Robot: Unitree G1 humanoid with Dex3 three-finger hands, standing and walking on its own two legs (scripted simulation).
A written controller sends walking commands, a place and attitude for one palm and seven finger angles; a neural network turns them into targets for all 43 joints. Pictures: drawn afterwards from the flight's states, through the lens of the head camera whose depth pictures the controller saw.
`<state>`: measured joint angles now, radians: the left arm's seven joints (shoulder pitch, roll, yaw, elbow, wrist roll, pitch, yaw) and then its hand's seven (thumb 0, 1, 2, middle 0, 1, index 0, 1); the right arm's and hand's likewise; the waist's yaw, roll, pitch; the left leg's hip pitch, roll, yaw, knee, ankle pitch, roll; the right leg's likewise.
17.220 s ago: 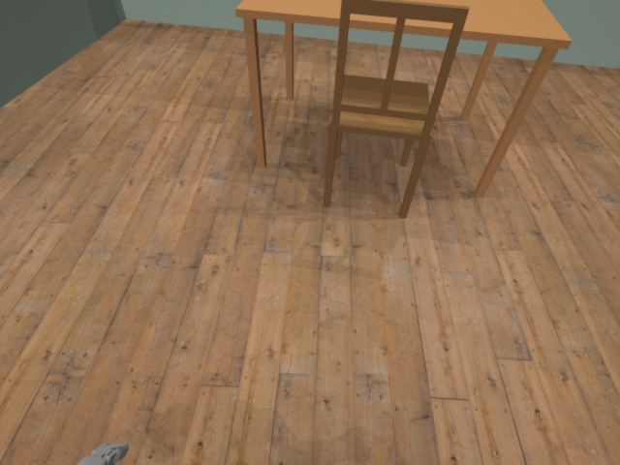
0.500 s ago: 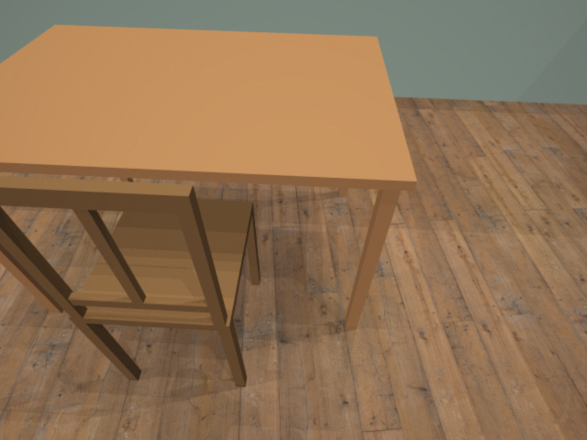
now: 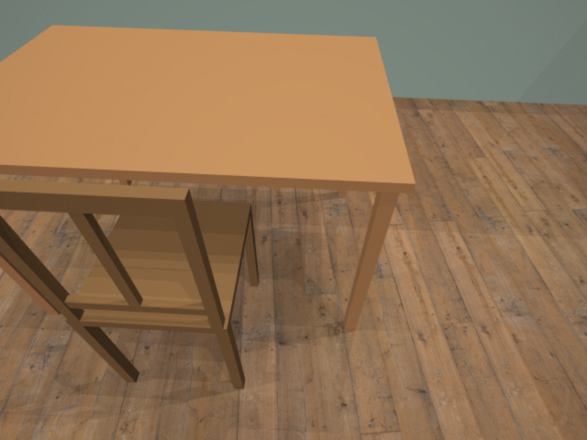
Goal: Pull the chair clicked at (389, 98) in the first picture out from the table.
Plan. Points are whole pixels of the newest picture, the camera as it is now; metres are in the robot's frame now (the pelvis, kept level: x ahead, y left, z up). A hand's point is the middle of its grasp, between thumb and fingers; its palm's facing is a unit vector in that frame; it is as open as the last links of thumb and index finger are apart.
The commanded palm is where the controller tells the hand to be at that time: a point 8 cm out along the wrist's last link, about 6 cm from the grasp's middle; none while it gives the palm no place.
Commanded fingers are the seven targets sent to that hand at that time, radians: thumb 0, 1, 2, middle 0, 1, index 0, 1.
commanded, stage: look again from close up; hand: left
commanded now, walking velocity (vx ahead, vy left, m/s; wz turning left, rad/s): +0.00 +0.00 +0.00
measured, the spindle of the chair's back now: (111, 262) +0.43 +0.38 -0.09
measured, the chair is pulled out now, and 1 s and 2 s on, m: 0.00 0.00 0.00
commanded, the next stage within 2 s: raise the hand toward the chair's back in 1.68 s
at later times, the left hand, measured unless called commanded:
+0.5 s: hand out of the picture +0.00 +0.16 -0.17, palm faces +0.03 -0.98 -0.19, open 7.3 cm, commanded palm none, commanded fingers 0.00 0.90 0.90 -0.20 -0.30 -0.20 -0.30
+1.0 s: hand out of the picture +0.03 +0.17 -0.17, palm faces +0.03 -0.97 -0.23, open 7.4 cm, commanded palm none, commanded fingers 0.00 0.90 0.90 -0.20 -0.30 -0.20 -0.30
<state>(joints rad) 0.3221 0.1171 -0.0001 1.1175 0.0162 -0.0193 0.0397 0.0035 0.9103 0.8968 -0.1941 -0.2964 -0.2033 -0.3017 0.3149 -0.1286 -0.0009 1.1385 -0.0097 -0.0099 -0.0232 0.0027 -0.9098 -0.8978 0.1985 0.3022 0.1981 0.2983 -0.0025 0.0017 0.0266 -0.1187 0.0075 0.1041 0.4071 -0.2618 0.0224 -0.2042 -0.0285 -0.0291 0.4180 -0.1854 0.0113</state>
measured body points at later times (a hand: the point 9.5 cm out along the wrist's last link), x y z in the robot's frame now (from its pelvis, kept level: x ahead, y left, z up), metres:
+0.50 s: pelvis +0.01 -0.01 +0.00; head +0.01 -0.01 +0.45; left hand +0.00 +0.22 -0.16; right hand +0.00 -0.23 -0.16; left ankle -0.02 +0.10 -0.74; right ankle +0.03 -0.13 -0.74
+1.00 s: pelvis +0.01 -0.02 +0.00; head +0.02 -0.02 +0.45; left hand +0.03 +0.23 -0.15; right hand +0.03 -0.26 -0.16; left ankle -0.02 +0.10 -0.74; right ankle +0.03 -0.13 -0.74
